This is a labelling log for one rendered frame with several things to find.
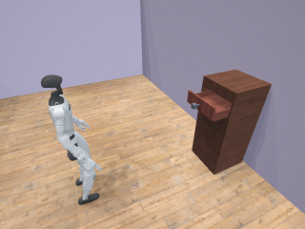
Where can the handle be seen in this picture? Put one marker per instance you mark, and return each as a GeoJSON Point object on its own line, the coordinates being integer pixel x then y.
{"type": "Point", "coordinates": [194, 105]}

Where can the robot right hand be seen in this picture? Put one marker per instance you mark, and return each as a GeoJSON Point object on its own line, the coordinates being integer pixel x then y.
{"type": "Point", "coordinates": [89, 164]}

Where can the right robot forearm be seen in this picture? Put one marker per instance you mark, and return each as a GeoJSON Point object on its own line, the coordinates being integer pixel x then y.
{"type": "Point", "coordinates": [69, 146]}

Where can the robot left hand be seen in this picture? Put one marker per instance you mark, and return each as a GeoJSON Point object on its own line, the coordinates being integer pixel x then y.
{"type": "Point", "coordinates": [80, 123]}

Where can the right robot thigh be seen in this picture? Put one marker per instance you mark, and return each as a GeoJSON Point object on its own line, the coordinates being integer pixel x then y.
{"type": "Point", "coordinates": [73, 158]}

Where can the right robot upper arm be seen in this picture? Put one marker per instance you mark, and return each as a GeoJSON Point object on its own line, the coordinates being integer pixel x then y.
{"type": "Point", "coordinates": [59, 117]}

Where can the robot head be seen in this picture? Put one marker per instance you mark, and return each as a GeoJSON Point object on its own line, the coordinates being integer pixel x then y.
{"type": "Point", "coordinates": [53, 81]}

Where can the left robot forearm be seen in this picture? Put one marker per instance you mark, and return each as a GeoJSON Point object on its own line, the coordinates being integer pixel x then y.
{"type": "Point", "coordinates": [75, 119]}

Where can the drawer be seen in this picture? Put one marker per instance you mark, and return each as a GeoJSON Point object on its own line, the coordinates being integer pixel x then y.
{"type": "Point", "coordinates": [211, 105]}

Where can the cabinet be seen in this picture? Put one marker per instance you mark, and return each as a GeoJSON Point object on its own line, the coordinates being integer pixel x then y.
{"type": "Point", "coordinates": [222, 144]}

